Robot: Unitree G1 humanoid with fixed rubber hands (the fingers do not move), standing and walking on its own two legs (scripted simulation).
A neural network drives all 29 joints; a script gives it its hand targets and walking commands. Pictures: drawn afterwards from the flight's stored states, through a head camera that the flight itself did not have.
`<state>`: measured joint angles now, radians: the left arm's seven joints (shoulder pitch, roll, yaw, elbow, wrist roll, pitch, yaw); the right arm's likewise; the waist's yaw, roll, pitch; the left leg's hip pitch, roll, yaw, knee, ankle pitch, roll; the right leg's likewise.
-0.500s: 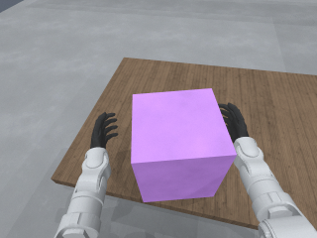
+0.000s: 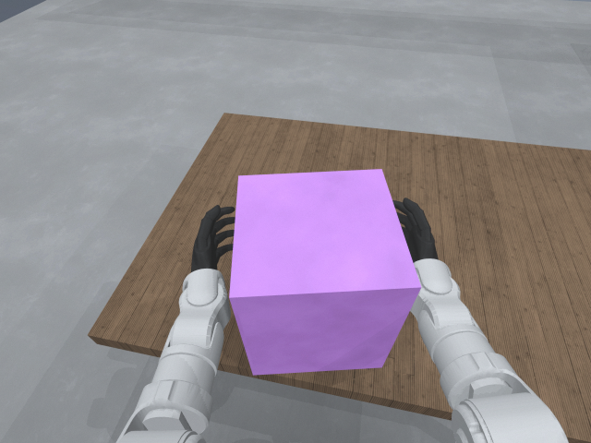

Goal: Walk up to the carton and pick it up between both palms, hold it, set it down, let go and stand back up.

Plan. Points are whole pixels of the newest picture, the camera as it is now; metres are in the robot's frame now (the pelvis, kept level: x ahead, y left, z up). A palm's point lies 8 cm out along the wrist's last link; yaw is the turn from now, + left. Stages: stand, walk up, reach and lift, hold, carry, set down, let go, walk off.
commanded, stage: reach and lift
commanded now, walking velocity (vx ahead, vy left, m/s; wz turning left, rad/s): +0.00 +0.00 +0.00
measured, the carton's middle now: (314, 277) +0.38 +0.01 +0.01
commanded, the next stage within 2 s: none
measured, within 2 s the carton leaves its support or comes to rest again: leaves its support in 1.42 s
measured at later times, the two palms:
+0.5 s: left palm (205, 270) +0.35 +0.16 +0.06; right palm (417, 256) +0.39 -0.14 +0.06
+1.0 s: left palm (204, 271) +0.35 +0.16 +0.06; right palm (416, 258) +0.39 -0.14 +0.06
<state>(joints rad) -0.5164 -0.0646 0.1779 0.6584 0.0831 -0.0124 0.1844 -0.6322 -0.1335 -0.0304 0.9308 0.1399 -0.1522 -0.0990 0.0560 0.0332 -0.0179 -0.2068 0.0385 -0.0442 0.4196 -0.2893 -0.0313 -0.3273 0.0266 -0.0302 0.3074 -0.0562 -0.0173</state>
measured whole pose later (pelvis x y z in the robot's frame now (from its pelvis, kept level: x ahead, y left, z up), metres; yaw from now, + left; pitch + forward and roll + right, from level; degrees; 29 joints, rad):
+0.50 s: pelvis +0.01 +0.00 +0.00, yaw +2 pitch +3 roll -1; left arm -0.46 -0.14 0.32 0.64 0.21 -0.11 0.11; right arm -0.60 -0.05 -0.17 0.93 -0.04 -0.22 -0.07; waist 0.02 0.04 -0.01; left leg -0.16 0.04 -0.07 0.37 -0.27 -0.04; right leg -0.26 0.02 -0.06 0.25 -0.05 -0.02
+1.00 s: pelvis +0.02 +0.00 +0.01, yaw +3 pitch +2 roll -1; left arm -0.40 -0.17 0.30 0.53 0.26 -0.05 0.10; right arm -0.52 -0.03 -0.21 0.85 -0.10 -0.24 -0.05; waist 0.01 0.02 0.00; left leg -0.11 0.04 -0.08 0.33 -0.26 -0.03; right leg -0.21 0.02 -0.08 0.22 -0.05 -0.02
